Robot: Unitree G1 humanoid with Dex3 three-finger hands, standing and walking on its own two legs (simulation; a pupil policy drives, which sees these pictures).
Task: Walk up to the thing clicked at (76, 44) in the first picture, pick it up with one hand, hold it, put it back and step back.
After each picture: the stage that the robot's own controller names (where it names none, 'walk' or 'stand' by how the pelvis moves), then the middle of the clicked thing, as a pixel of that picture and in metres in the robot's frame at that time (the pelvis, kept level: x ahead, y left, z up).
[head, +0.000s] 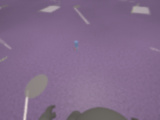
stand; (76, 46) +1.42 +0.38 -0.65
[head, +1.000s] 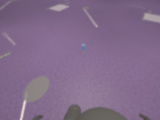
walk; (83, 49) +1.31 +0.20 -0.63
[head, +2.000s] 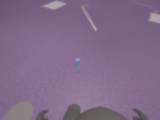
walk; (77, 64) +0.85 +0.22 -0.64
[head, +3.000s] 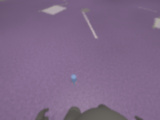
walk; (74, 80) +0.56 +0.22 -0.64
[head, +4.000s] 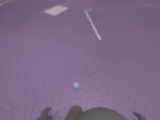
stand; (76, 88) +0.43 +0.19 -0.64
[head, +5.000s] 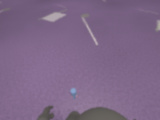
stand; (74, 93) +0.40 +0.22 -0.65
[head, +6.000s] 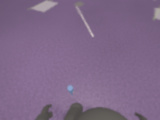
stand; (71, 90) +0.34 +0.25 -0.64
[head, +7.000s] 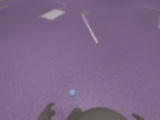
stand; (73, 94) +0.35 +0.23 -0.65
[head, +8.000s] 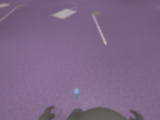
stand; (77, 94) +0.37 +0.20 -0.65
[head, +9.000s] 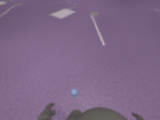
stand; (74, 94) +0.37 +0.21 -0.66
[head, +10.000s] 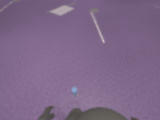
stand; (75, 92) +0.37 +0.21 -0.66
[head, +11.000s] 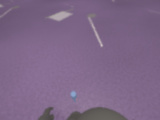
stand; (74, 96) +0.35 +0.21 -0.66
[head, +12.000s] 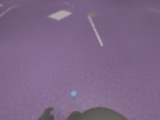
stand; (74, 96) +0.35 +0.21 -0.66
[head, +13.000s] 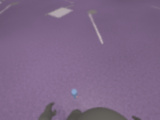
go down; (74, 94) +0.36 +0.21 -0.65
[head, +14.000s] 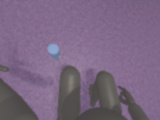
go down; (55, 53) +0.41 +0.29 -0.24
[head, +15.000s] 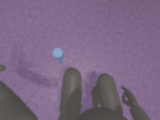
close in; (60, 56) +0.40 +0.29 -0.27
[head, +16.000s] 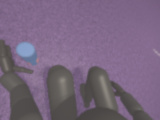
close in; (30, 56) +0.37 +0.33 -0.16
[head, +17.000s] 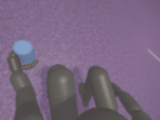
close; (28, 56) +0.36 +0.33 -0.15
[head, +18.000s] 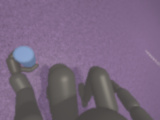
lift; (28, 60) +0.33 +0.33 -0.15
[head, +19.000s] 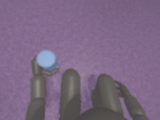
lift; (50, 63) +0.31 +0.29 -0.01
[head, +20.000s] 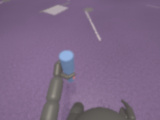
hold; (68, 69) +0.32 +0.17 +0.09
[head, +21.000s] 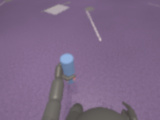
hold; (69, 71) +0.32 +0.17 +0.06
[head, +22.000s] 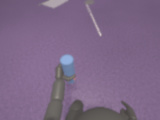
crouch; (69, 71) +0.32 +0.17 +0.03
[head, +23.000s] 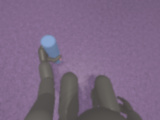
crouch; (53, 52) +0.43 +0.26 -0.05
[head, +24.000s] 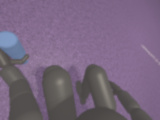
lower; (16, 52) +0.39 +0.36 -0.16
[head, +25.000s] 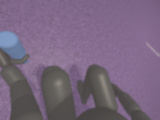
lower; (17, 51) +0.38 +0.36 -0.16
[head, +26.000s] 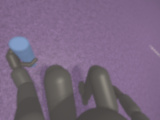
lower; (26, 55) +0.37 +0.34 -0.16
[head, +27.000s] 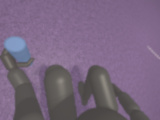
lower; (22, 55) +0.36 +0.35 -0.16
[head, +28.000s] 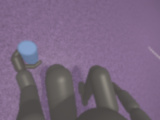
open; (31, 57) +0.36 +0.32 -0.16
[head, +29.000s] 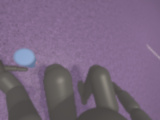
withdraw; (28, 60) +0.34 +0.32 -0.16
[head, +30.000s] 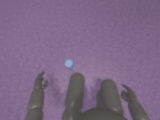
walk; (70, 66) +0.40 +0.24 -0.35
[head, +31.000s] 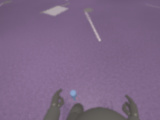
stand; (74, 95) +0.34 +0.20 -0.59
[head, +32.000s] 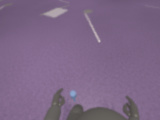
stand; (73, 96) +0.34 +0.21 -0.60
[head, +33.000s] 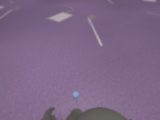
stand; (76, 97) +0.36 +0.19 -0.64
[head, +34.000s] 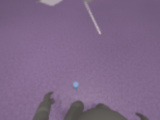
walk; (76, 86) +0.39 +0.16 -0.63
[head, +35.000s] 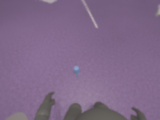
walk; (76, 71) +0.61 +0.19 -0.64
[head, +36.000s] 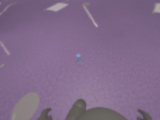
stand; (78, 60) +0.93 +0.32 -0.63
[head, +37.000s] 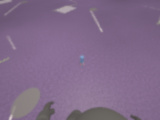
stand; (82, 61) +0.99 +0.20 -0.65
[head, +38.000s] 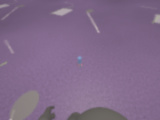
stand; (79, 62) +0.99 +0.24 -0.66
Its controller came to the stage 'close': yes
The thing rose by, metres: 0.68
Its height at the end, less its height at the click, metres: +0.00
